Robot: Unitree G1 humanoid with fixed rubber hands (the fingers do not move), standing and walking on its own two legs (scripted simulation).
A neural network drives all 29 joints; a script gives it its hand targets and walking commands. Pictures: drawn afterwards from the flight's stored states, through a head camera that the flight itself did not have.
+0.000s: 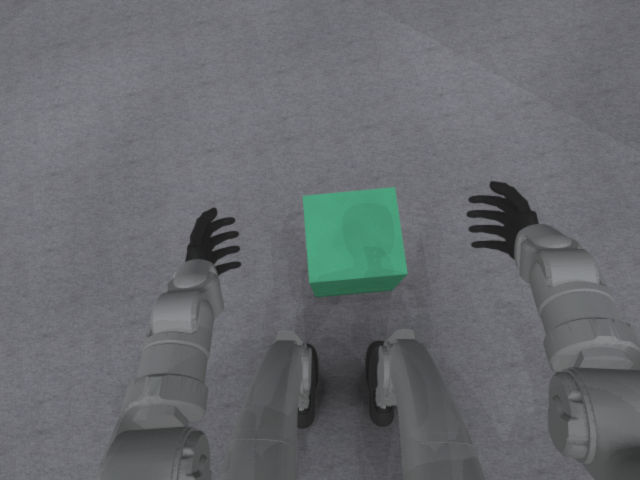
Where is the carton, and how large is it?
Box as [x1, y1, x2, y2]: [303, 187, 407, 296]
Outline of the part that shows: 394,187 303,196 309,283 315,296 391,290 407,273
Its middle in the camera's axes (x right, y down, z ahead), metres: +0.08 +0.02 +0.97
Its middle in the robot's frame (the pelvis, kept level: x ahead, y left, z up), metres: +0.49 -0.02 -0.54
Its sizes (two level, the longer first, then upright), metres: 0.210 0.200 0.250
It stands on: the floor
